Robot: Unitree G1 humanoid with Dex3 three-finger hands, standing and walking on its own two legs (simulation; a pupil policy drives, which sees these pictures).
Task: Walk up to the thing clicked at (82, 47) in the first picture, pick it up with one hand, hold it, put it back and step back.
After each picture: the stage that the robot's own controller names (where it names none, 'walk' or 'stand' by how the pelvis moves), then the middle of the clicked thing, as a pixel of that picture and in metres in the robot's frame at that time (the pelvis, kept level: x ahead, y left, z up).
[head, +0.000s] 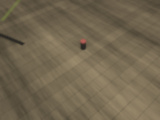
stand; (83, 44) +1.37 +0.00 -0.72
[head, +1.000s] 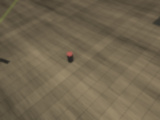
walk; (70, 57) +1.24 +0.24 -0.71
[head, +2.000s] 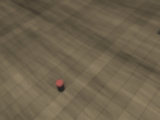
walk; (60, 85) +0.75 +0.28 -0.71
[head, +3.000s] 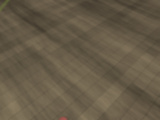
walk; out of the picture +0.48 +0.16 -0.70
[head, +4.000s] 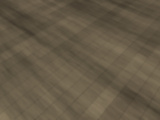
stand; out of the picture +0.39 +0.19 -0.72
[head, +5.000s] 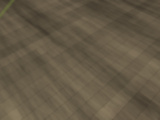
stand; out of the picture +0.38 +0.15 -0.72
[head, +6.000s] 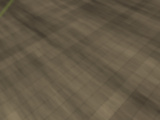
stand; out of the picture +0.40 +0.16 -0.73
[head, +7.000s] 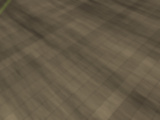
stand; out of the picture +0.39 +0.17 -0.73
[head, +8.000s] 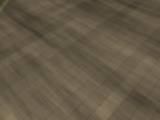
stand; out of the picture +0.38 +0.18 -0.73
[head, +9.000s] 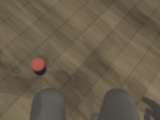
go down; (38, 67) +0.45 +0.21 -0.38
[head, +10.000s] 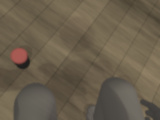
go down; (21, 59) +0.46 +0.23 -0.31
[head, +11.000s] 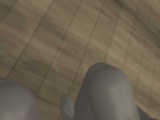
close in; out of the picture +0.44 +0.27 -0.23
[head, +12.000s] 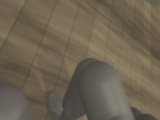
close; out of the picture +0.44 +0.28 -0.23
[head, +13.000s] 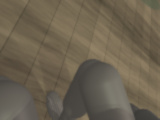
lift; out of the picture +0.42 +0.27 -0.23
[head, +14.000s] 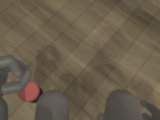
lift; (31, 92) +0.31 +0.21 -0.16
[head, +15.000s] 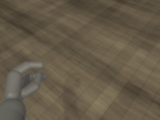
stand; out of the picture +0.19 +0.09 -0.70
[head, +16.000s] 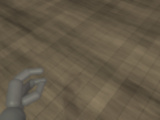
stand; out of the picture +0.18 +0.11 -0.71
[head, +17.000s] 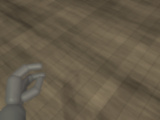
stand; out of the picture +0.19 +0.10 -0.70
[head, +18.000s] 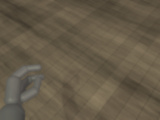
stand; out of the picture +0.19 +0.11 -0.70
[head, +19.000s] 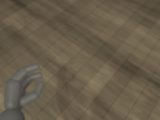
crouch; out of the picture +0.21 +0.10 -0.66
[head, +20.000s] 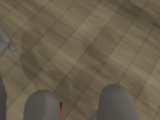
crouch; (51, 107) +0.27 +0.11 -0.38
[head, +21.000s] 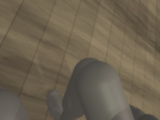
lower; out of the picture +0.27 +0.15 -0.25
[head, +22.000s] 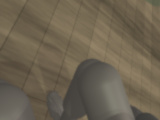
lower; out of the picture +0.28 +0.15 -0.25
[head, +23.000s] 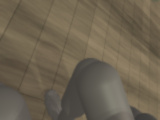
lower; out of the picture +0.28 +0.15 -0.25
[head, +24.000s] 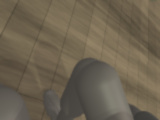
lower; out of the picture +0.28 +0.15 -0.25
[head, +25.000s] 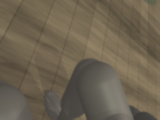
loosen; out of the picture +0.28 +0.15 -0.25
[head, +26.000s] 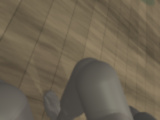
withdraw; out of the picture +0.29 +0.15 -0.25
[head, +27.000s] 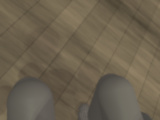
stand; (35, 97) +0.29 +0.13 -0.30
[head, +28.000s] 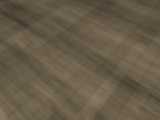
stand; out of the picture +0.21 +0.08 -0.67
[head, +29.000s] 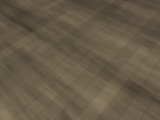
stand; out of the picture +0.22 +0.11 -0.69
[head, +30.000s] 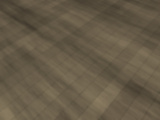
stand; out of the picture +0.22 +0.09 -0.70
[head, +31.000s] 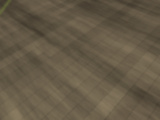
walk; out of the picture +0.24 +0.09 -0.75
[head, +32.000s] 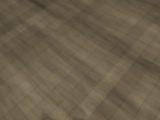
walk; out of the picture +0.33 -0.01 -0.73
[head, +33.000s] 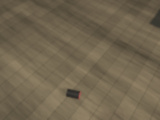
walk; (73, 94) +0.61 +0.01 -0.73
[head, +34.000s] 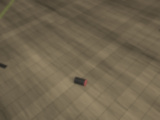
stand; (80, 81) +0.90 +0.09 -0.73
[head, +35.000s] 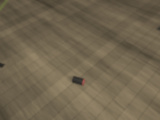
stand; (78, 80) +0.88 +0.06 -0.75
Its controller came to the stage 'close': yes
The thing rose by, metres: 0.26
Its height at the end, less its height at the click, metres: -0.02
